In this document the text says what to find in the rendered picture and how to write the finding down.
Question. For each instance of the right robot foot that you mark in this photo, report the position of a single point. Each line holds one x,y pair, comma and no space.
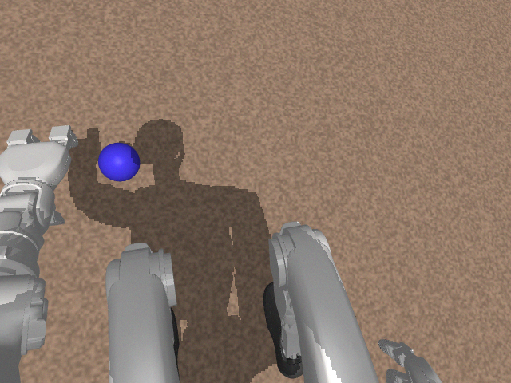
288,367

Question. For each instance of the left robot arm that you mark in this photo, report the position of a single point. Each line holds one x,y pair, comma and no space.
26,208

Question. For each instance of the left robot hand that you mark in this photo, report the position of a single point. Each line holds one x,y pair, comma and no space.
27,158

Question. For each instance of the ball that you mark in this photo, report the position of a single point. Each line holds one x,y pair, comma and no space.
119,162

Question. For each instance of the right robot hand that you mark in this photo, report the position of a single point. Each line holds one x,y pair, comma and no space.
418,370

